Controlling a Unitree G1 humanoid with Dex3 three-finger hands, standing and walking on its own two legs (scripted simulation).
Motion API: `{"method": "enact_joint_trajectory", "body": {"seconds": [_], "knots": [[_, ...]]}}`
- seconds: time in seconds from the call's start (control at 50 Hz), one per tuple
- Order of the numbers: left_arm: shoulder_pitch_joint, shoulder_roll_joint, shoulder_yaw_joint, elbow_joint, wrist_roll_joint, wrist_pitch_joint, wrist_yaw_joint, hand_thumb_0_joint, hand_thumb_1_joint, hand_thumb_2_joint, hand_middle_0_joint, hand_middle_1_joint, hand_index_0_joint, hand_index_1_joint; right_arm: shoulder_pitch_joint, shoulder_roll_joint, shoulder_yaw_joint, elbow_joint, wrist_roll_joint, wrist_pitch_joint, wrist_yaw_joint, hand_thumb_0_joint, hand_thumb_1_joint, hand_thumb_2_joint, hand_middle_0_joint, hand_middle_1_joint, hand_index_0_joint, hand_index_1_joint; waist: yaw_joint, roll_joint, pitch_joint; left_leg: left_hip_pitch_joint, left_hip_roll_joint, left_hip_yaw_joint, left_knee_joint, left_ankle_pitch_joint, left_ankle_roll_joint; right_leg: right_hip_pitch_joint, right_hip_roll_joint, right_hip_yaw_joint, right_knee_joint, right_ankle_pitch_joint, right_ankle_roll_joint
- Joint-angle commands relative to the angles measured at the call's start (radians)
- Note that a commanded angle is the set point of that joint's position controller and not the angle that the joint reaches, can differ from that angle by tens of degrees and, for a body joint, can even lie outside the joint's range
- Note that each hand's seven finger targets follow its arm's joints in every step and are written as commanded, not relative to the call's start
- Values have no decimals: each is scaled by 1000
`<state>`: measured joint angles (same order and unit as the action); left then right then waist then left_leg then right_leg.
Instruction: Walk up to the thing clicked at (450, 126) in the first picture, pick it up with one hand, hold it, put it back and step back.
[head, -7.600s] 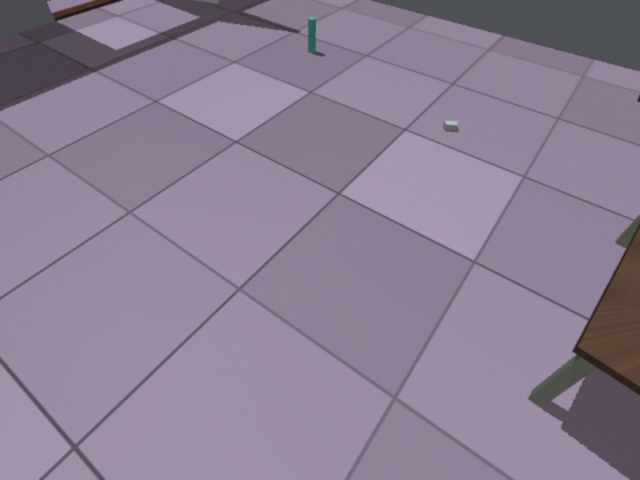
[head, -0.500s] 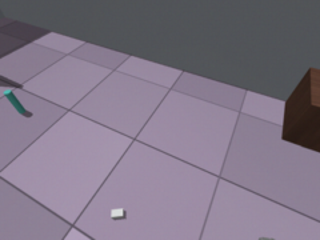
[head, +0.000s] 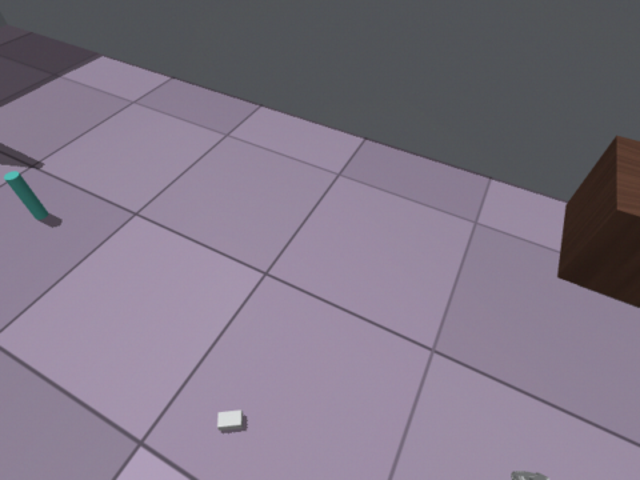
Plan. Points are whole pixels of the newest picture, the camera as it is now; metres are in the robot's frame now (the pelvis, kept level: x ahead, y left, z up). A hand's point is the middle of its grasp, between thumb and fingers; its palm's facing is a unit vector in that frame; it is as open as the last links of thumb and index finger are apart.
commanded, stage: stand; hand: left
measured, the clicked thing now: (230, 420) +0.40 +0.24 -0.76
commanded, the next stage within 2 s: none
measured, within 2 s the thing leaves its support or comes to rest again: neither
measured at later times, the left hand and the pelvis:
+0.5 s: hand out of the picture +0.05 +0.25 -0.16, palm faces -0.03 -0.94 -0.34, open 7.4 cm; pelvis -0.01 +0.00 +0.00, yaw +1 degrees
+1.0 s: hand out of the picture +0.07 +0.25 -0.16, palm faces -0.02 -0.94 -0.34, open 7.3 cm; pelvis +0.00 +0.00 +0.00, yaw +1 degrees
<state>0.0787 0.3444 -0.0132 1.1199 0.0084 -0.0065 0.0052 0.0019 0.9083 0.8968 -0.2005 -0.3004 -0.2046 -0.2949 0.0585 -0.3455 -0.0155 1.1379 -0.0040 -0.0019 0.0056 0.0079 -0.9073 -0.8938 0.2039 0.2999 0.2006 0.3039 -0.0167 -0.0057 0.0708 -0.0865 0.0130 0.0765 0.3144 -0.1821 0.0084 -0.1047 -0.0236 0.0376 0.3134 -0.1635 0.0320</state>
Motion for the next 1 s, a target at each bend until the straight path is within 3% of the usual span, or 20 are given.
{"method": "enact_joint_trajectory", "body": {"seconds": [0.0,0.22,0.28,0.46,0.58,0.66,0.88,0.98], "knots": [[-41,216,48,-52,0,-21,7,0,900,900,-200,-300,-200,-300,-47,-212,-39,-59,-5,-26,-9,0,-900,-900,200,300,200,300,7,15,-116,43,136,-112,-61,147,9,5,-105,64,-43,162,-40],[-28,216,49,-47,4,-22,3,0,900,900,-200,-300,-200,-300,-37,-210,-42,-55,-7,-23,-5,0,-900,-900,200,300,200,300,8,-13,-68,4,125,-127,-79,-11,8,-49,-101,67,-82,21,-40],[-16,212,48,-47,3,-25,2,0,900,900,-200,-300,-200,-300,-30,-214,-42,-53,-7,-26,-3,0,-900,-900,200,300,200,300,9,3,-87,14,129,-127,-72,18,14,-34,-108,71,-77,67,-43],[-5,216,48,-49,2,-22,1,0,900,900,-200,-300,-200,-300,-18,-213,-37,-48,-7,-29,-5,0,-900,-900,200,300,200,300,13,5,-89,10,130,-135,-73,38,9,-37,-106,68,-61,64,-48],[4,217,47,-47,3,-23,1,0,900,900,-200,-300,-200,-300,-5,-214,-34,-51,-7,-27,-4,0,-900,-900,200,300,200,300,10,2,-67,-12,126,-137,-76,-11,12,-48,-104,64,-68,26,-44],[6,217,47,-48,3,-24,2,0,900,900,-200,-300,-200,-300,-4,-219,-35,-52,-6,-26,-5,0,-900,-900,200,300,200,300,10,-2,-76,-11,126,-139,-69,3,14,-40,-107,67,-69,39,-44],[9,215,45,-54,3,-22,2,0,900,900,-200,-300,-200,-300,0,-218,-31,-58,-6,-32,-9,0,-900,-900,200,300,200,300,15,8,-119,17,133,-129,-49,158,14,6,-114,53,-41,158,-45],[1,214,43,-55,1,-21,3,0,900,900,-200,-300,-200,-300,2,-218,-28,-58,-6,-34,-10,0,-900,-900,200,300,200,300,14,8,-100,7,135,-134,-52,165,11,6,-114,49,-42,147,-43]]}}
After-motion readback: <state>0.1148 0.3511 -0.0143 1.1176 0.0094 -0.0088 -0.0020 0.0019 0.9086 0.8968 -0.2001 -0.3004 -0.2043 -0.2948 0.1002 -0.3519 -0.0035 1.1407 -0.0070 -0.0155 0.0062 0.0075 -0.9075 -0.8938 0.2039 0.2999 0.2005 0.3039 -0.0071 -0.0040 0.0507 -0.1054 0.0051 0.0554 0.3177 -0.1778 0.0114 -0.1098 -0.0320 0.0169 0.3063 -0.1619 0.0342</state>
